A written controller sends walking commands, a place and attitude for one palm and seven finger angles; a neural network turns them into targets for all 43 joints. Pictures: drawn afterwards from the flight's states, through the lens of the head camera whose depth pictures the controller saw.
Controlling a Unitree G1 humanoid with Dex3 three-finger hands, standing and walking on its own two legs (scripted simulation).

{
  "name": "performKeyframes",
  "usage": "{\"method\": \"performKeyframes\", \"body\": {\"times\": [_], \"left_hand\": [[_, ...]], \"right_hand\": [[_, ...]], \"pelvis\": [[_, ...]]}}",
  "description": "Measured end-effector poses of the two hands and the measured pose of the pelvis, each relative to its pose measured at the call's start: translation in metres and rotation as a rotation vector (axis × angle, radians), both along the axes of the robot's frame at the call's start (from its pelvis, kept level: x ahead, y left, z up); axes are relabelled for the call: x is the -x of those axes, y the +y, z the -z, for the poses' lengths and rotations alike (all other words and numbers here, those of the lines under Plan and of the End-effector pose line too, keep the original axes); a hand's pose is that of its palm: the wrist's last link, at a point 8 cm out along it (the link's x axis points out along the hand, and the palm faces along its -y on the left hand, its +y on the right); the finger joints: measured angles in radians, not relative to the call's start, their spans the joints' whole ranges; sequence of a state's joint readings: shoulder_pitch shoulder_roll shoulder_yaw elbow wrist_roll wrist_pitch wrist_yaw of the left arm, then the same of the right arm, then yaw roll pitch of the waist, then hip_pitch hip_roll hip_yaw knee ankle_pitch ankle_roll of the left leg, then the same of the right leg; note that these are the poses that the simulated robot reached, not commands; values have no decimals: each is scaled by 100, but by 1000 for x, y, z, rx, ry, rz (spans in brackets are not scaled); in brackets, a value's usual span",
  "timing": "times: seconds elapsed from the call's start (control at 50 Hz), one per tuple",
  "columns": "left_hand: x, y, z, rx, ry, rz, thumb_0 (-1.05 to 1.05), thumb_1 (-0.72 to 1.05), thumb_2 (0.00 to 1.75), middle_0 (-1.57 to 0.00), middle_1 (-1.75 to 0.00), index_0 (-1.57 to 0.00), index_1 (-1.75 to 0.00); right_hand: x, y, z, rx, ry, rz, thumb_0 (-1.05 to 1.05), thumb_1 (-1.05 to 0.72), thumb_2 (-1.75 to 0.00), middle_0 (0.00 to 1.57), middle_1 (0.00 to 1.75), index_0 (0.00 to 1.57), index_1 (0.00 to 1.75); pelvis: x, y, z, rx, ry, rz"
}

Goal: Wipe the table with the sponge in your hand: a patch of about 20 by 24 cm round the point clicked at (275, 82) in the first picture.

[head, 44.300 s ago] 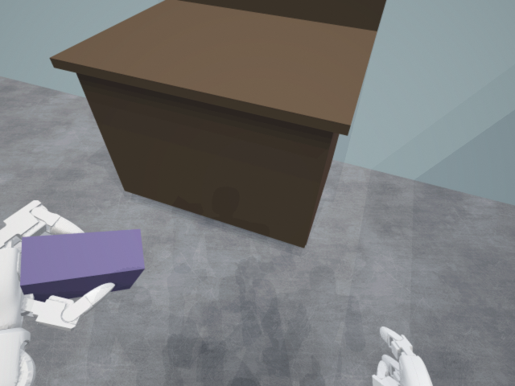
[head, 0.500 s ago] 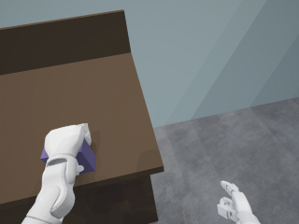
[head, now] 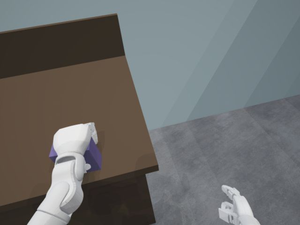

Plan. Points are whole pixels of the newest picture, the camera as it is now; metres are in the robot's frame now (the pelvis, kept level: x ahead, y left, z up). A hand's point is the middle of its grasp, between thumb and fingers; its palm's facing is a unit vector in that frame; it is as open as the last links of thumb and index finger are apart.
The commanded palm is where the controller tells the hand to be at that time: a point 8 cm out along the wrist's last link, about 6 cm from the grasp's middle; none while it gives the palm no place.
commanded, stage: slide across to the third lane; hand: left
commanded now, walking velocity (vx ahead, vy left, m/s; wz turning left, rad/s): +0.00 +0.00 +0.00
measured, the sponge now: (80, 159) +0.26 +0.26 +0.04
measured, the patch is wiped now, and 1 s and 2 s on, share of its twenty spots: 0.60 0.65 0.90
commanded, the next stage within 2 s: wipe forward along the third lane in 0.02 s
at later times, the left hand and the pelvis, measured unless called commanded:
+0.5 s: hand (85, 142) +0.29 +0.25 +0.08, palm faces -0.02 +0.00 -1.00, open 9.5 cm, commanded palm +0.28 +0.24 +0.11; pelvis -0.01 -0.02 +0.00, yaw +1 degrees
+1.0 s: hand (88, 127) +0.35 +0.26 +0.08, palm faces -0.07 +0.04 -1.00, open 9.6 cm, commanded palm +0.34 +0.27 +0.11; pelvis -0.03 -0.04 -0.01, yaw +2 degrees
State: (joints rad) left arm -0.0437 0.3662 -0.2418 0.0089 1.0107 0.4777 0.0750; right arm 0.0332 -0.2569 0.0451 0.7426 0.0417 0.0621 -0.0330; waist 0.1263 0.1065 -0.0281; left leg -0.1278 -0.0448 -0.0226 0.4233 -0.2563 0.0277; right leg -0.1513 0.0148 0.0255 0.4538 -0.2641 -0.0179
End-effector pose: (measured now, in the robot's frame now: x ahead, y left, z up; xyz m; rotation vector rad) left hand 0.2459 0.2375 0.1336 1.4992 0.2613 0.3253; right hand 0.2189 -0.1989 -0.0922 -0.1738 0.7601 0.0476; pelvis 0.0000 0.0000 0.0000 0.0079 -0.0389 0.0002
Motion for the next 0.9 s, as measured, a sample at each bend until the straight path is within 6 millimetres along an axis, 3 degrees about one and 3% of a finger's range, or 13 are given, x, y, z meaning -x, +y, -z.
{"method": "performKeyframes", "body": {"times": [0.26, 0.44, 0.62, 0.9], "left_hand": [[-6, 0, 1, 0, 25, -17, 0, -49, 111, -77, -143, -85, -136], [-24, 1, 1, -24, 62, -15, -1, -58, 117, -82, -141, -88, -135], [-42, 1, 2, -58, 98, 1, 0, -61, 118, -83, -141, -89, -136], [-70, 9, 0, -80, 111, 26, 1, -61, 117, -83, -139, -88, -138]], "right_hand": [[-5, -14, -1, 29, -3, 9, 1, -91, -90, 20, 30, 20, 29], [5, -24, 8, 53, 30, 13, 1, -91, -90, 20, 30, 20, 29], [34, -44, 22, 70, 81, 51, 1, -91, -90, 20, 30, 20, 30], [96, -82, 39, 125, 190, 145, 1, -91, -90, 20, 30, 20, 30]], "pelvis": [[-1, -9, 0, -1, 10, -4], [3, -18, 2, -4, 31, -19], [11, -27, 5, -7, 54, -28], [26, -39, 11, -8, 92, -36]]}}
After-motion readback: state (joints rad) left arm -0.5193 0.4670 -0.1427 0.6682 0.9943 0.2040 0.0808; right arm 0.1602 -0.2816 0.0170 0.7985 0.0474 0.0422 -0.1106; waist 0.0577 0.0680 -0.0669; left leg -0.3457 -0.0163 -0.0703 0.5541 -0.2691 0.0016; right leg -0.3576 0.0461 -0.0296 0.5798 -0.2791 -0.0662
